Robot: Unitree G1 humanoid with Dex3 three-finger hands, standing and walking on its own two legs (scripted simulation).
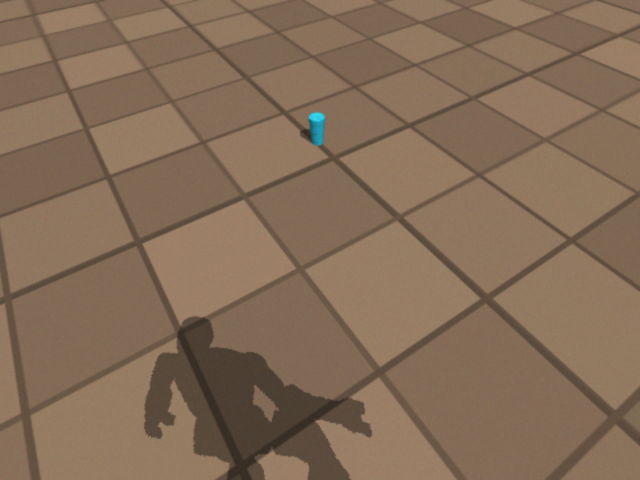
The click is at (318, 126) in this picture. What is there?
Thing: tapered cup
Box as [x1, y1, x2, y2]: [309, 112, 324, 144]
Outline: 316,112 309,115 310,131 312,143 320,144 323,138 324,116 323,114
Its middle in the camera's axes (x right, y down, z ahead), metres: -0.01 -0.58 +2.02
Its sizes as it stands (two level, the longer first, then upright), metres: 0.081 0.081 0.151
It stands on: the floor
